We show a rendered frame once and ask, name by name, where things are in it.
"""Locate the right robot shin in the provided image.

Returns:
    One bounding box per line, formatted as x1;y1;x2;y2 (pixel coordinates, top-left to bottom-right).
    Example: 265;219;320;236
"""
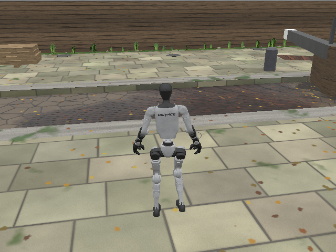
174;169;184;205

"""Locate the robot left forearm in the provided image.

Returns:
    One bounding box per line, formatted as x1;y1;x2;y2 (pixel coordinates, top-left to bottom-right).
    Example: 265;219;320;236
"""
134;127;145;146

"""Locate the robot left upper arm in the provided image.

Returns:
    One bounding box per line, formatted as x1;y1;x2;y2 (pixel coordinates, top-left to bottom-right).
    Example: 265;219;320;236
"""
140;106;155;135

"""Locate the robot right hand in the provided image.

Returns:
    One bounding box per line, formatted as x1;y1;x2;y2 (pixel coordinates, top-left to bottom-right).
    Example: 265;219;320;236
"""
190;143;202;154

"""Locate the robot right forearm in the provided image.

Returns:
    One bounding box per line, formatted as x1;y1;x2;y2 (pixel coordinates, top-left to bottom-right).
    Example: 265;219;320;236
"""
189;125;200;145

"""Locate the robot left hand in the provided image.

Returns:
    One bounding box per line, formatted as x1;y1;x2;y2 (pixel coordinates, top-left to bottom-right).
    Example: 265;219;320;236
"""
133;143;144;155

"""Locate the robot right upper arm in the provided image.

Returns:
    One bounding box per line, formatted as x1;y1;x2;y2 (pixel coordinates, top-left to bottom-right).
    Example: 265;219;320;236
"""
177;105;193;133

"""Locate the robot right thigh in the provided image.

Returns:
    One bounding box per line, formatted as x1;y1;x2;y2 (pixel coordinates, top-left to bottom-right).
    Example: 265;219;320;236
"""
173;146;186;178

